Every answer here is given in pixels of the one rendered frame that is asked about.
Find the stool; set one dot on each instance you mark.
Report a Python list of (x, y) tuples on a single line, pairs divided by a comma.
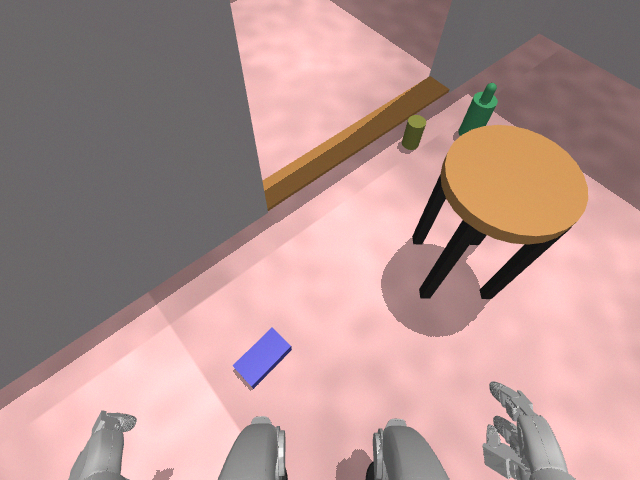
[(511, 184)]

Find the right robot hand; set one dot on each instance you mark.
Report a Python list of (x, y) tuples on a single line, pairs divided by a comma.
[(533, 445)]

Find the left robot hand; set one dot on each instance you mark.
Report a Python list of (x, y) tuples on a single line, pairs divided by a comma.
[(103, 451)]

